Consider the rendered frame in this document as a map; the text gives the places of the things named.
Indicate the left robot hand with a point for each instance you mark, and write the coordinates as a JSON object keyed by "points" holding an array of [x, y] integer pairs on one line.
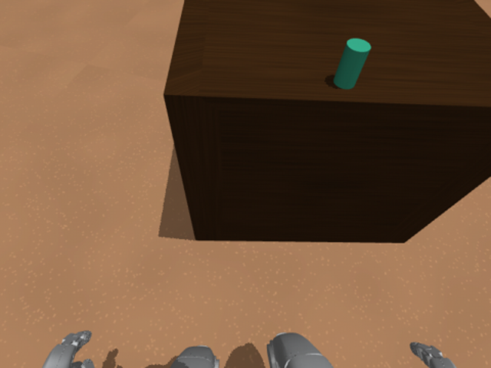
{"points": [[62, 355]]}

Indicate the right robot hand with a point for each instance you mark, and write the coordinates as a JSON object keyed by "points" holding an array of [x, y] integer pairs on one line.
{"points": [[431, 356]]}

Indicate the can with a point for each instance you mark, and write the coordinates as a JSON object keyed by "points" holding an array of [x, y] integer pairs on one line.
{"points": [[352, 60]]}

